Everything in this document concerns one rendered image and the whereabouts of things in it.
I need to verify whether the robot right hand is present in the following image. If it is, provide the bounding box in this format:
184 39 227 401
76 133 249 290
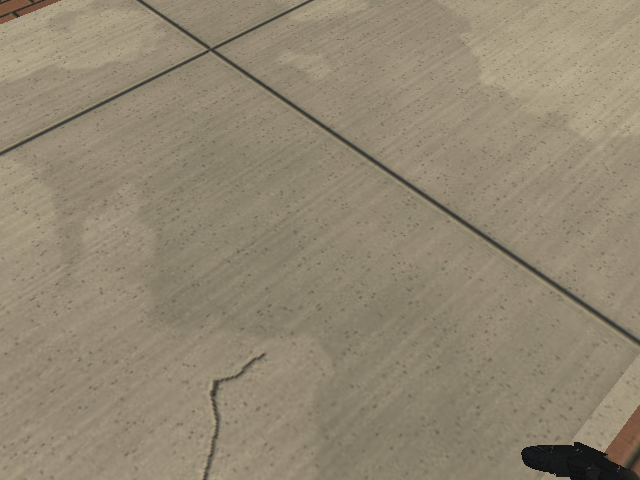
521 442 640 480

